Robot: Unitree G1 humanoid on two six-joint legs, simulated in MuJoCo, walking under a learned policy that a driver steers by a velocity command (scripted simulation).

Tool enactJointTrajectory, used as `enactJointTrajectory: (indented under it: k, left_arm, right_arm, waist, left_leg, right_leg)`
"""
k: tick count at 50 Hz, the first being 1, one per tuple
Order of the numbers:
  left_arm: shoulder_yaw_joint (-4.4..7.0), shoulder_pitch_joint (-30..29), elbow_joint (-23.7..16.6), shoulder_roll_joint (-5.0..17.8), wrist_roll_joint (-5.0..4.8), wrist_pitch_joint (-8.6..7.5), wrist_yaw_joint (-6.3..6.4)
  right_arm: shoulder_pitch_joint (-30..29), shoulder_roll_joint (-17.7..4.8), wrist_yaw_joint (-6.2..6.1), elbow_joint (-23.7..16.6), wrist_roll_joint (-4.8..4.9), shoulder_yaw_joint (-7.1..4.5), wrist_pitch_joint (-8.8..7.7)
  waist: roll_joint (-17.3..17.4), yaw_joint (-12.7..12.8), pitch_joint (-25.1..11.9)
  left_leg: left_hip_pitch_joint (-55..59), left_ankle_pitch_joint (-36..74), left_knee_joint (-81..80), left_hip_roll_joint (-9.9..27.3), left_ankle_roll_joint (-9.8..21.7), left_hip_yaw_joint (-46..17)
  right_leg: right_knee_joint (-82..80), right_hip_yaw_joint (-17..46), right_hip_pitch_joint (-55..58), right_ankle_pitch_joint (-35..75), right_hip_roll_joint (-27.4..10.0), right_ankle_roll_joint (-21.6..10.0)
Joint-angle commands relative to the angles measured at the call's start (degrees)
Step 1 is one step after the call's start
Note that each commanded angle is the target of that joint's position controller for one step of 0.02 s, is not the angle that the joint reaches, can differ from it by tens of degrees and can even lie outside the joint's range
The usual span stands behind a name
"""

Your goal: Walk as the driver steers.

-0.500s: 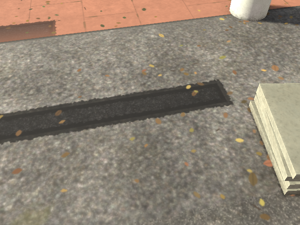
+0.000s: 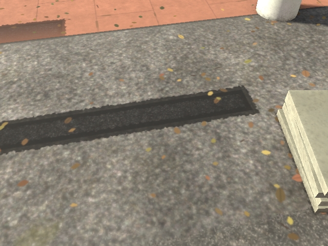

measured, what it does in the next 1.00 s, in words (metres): walks ahead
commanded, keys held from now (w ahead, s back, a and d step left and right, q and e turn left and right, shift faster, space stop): no key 0.32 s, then w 0.68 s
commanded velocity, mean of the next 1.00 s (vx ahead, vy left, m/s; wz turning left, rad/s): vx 0.23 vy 0.00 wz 0.00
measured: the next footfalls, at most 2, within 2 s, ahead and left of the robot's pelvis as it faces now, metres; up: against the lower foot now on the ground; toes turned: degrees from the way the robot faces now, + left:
right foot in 1.02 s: +0.43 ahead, -0.09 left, +0.00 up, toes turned -1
left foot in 1.56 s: +0.74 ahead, +0.16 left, +0.00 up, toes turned +3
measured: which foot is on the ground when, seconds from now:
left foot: down 0.00-1.00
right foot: down 0.00-0.58, up 0.60-1.00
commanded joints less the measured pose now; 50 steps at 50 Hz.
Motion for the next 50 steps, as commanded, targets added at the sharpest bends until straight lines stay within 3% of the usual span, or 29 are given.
enactJointTrajectory:
  k: [1, 16, 17, 19, 21, 24, 25, 26, 27, 28, 29, 30, 31, 32, 33, 34, 35, 37, 41, 43, 46, 48, 49, 50]
  left_arm:
    - [0.92, 2.2, -1.0, 5.9, -0.02, -0.35, 0.21]
    - [0.60, 4.4, 0.5, 4.4, -0.11, -0.34, 0.39]
    - [0.47, 5.5, 1.0, 3.8, -0.10, -0.27, 0.45]
    - [1.15, 5.8, 0.8, 5.5, -0.82, -0.05, 0.80]
    - [1.53, 6.2, 0.0, 6.2, -1.10, -0.70, 0.77]
    - [2.75, 11.3, 0.6, 8.9, -1.76, -2.55, 0.04]
    - [3.11, 11.3, 0.4, 9.7, -1.90, -2.88, -0.10]
    - [3.02, 9.3, -0.5, 9.2, -1.87, -3.16, -0.19]
    - [2.88, 6.0, -1.8, 8.8, -2.00, -3.30, -0.32]
    - [2.69, 1.6, -3.4, 8.4, -2.32, -3.29, -0.48]
    - [2.24, -1.8, -4.9, 6.4, -2.19, -3.65, -0.64]
    - [1.37, -3.3, -7.1, 2.5, -1.79, -4.68, -0.66]
    - [1.56, -3.8, -8.3, 3.4, -2.06, -5.98, -0.53]
    - [1.89, -2.7, -7.8, 4.6, -2.66, -6.74, -1.00]
    - [1.80, -1.2, -6.9, 4.1, -2.73, -7.18, -1.61]
    - [2.20, -1.5, -6.8, 4.7, -2.36, -7.56, -1.90]
    - [2.85, -3.2, -7.2, 5.8, -1.82, -7.74, -2.15]
    - [2.92, -4.5, -7.6, 4.1, -1.60, -7.33, -2.99]
    - [1.30, -15.5, -12.1, 0.3, -1.41, -6.55, -3.59]
    - [1.12, -19.1, -13.7, 1.2, -1.61, -6.38, -3.88]
    - [1.47, -21.4, -15.6, 3.6, -1.94, -6.45, -4.38]
    - [2.61, -18.1, -15.4, 6.1, -1.82, -6.77, -4.52]
    - [3.64, -12.5, -14.0, 7.9, -1.91, -6.75, -4.33]
    - [5.04, -3.0, -11.0, 10.1, -2.13, -6.51, -3.94]
  right_arm:
    - [3.0, -5.8, -0.21, -0.9, 0.01, -0.85, -0.31]
    - [5.7, -4.3, -0.31, -0.4, 0.11, -0.58, -0.37]
    - [6.8, -3.6, -0.35, 0.2, 0.11, -0.44, -0.30]
    - [6.8, -4.2, -0.66, -0.1, 0.75, -0.81, -0.17]
    - [5.7, -3.9, -0.62, -1.3, 0.83, -0.84, -1.00]
    - [4.0, -0.9, 0.72, -3.1, 1.06, -0.39, -3.70]
    - [3.8, -0.4, 1.29, -3.7, 1.36, -0.30, -4.51]
    - [4.2, -0.7, 1.79, -3.9, 1.69, -0.40, -5.22]
    - [6.6, -0.4, 2.11, -3.4, 1.99, -0.42, -5.76]
    - [11.9, -0.5, 2.16, -1.6, 2.06, -0.66, -6.05]
    - [18.4, -3.2, 2.03, 0.6, 1.51, -1.65, -6.10]
    - [26.7, -11.2, 2.35, 2.3, 1.64, -3.89, -6.40]
    - [28.2, -12.0, 2.97, 2.1, 0.60, -3.70, -7.06]
    - [22.7, -8.0, 2.90, 0.4, 0.13, -2.55, -7.57]
    - [19.2, -6.0, 3.10, -1.1, 0.32, -2.01, -7.73]
    - [17.1, -5.5, 3.38, -1.8, 0.54, -1.70, -7.51]
    - [16.7, -4.1, 3.45, -2.0, 0.51, -1.15, -7.04]
    - [19.0, -2.3, 3.01, -1.7, 0.07, -0.49, -5.90]
    - [17.7, -5.7, 1.44, -3.7, -0.31, -0.78, -5.12]
    - [19.1, -7.6, 1.12, -3.6, 0.12, -1.36, -5.29]
    - [19.2, -8.0, 1.06, -3.1, 1.10, -2.08, -5.47]
    - [17.8, -9.0, 1.13, -3.5, 0.80, -2.67, -5.08]
    - [16.9, -9.5, 1.18, -3.8, 0.42, -2.95, -4.56]
    - [16.0, -9.1, 1.29, -4.3, 0.10, -2.81, -4.02]
  waist:
    - [0.0, 0.1, 0.6]
    - [0.1, 0.2, 1.3]
    - [-0.1, 0.2, 0.0]
    - [-1.0, 0.5, 2.5]
    - [-2.3, 1.0, 7.3]
    - [-9.3, 2.7, 6.8]
    - [-11.2, 2.4, 6.8]
    - [-10.7, 1.1, 7.6]
    - [-10.2, -1.2, 8.1]
    - [-8.7, -4.4, 8.4]
    - [-2.2, -6.7, 6.9]
    - [15.2, -8.5, 3.2]
    - [16.7, -7.7, 2.4]
    - [8.9, -4.4, 5.4]
    - [6.2, -3.0, 5.6]
    - [4.2, -2.2, 5.7]
    - [4.0, -2.0, 5.7]
    - [5.5, -2.3, 4.2]
    - [4.5, -3.3, 6.5]
    - [6.0, -3.8, 7.1]
    - [6.0, -2.3, 7.8]
    - [7.1, 0.8, 3.7]
    - [8.2, 3.9, -0.6]
    - [8.2, 8.5, -6.3]
  left_leg:
    - [0.4, 6.9, -3.6, -0.6, 0.8, 0.9]
    - [-0.4, 6.2, -3.4, -0.9, 1.1, 0.8]
    - [0.2, 1.0, -3.3, -1.6, 1.3, 1.6]
    - [-3.3, -16.4, -0.6, -3.6, 2.6, 3.2]
    - [-8.9, -23.6, 1.4, -3.1, 4.2, 2.0]
    - [-15.1, -13.7, 12.3, -4.0, 4.4, 4.0]
    - [-14.5, -11.6, 15.9, -3.3, 5.3, 3.1]
    - [-12.5, -11.6, 15.6, -2.5, 6.6, 2.0]
    - [-7.8, -12.0, 10.1, -2.5, 8.0, 2.1]
    - [1.3, -10.0, 1.1, -2.9, 8.8, 2.0]
    - [11.0, -7.0, -3.8, 0.5, 9.1, -4.6]
    - [19.3, -12.9, -13.5, 12.0, 14.2, -25.0]
    - [20.3, -12.8, -18.1, 20.3, 19.0, -41.8]
    - [19.1, -9.0, -16.8, 20.0, 18.3, -37.8]
    - [18.5, -5.5, -16.5, 17.2, 16.5, -30.5]
    - [18.7, -0.9, -17.1, 15.0, 14.8, -24.5]
    - [18.6, 7.1, -17.4, 13.1, 13.1, -19.0]
    - [17.8, 16.3, -17.7, 10.0, 11.7, -11.8]
    - [8.3, 17.4, -21.1, 7.4, 12.1, -5.5]
    - [6.3, 16.5, -23.0, 8.2, 12.6, -4.8]
    - [11.3, 21.2, -21.7, 10.7, 11.8, -4.0]
    - [15.9, 38.5, -15.2, 11.7, 10.4, -2.7]
    - [16.9, 49.3, -8.0, 11.3, 9.6, -1.6]
    - [14.2, 54.3, 3.2, 9.2, 8.1, 0.0]
  right_leg:
    - [-5.2, 0.6, -2.8, 9.3, -1.2, -1.0]
    - [-4.9, 0.1, -3.5, 8.4, -1.1, -0.7]
    - [-5.3, -0.4, -3.0, 2.6, -0.5, -0.8]
    - [-5.1, -0.1, -6.4, -18.2, 0.2, -2.7]
    - [-6.9, 4.1, -10.3, -28.7, -2.6, -5.1]
    - [-13.0, 18.1, -4.8, -32.3, -11.9, -10.5]
    - [-15.3, 23.6, -5.9, -32.7, -15.3, -12.6]
    - [-16.0, 24.9, -8.4, -31.0, -16.4, -13.1]
    - [-14.8, 22.2, -11.3, -28.5, -15.1, -12.0]
    - [-11.1, 16.6, -16.3, -24.0, -11.6, -9.5]
    - [0.0, 8.8, -22.3, -14.1, -6.6, -6.3]
    - [21.0, -3.5, -30.7, -8.3, 1.7, -1.8]
    - [34.1, 0.1, -37.4, -14.9, 1.7, -1.9]
    - [41.7, 2.9, -40.9, -11.6, -1.9, -3.3]
    - [43.6, 2.7, -41.6, -6.4, -3.7, -4.3]
    - [42.0, 1.7, -42.4, -2.2, -5.2, -4.8]
    - [39.3, 0.7, -41.8, 0.8, -6.5, -4.8]
    - [35.0, -1.9, -38.8, 3.9, -6.8, -3.8]
    - [16.3, -5.4, -31.0, 12.7, -4.2, -1.3]
    - [10.4, -6.7, -26.0, 15.5, -2.7, -1.2]
    - [4.8, -5.1, -24.6, 16.6, -2.6, -3.3]
    - [3.8, -5.6, -18.6, 14.7, -0.6, -5.3]
    - [4.6, -6.7, -11.5, 13.3, 1.2, -6.5]
    - [4.2, -7.3, 0.3, 13.1, 2.5, -8.1]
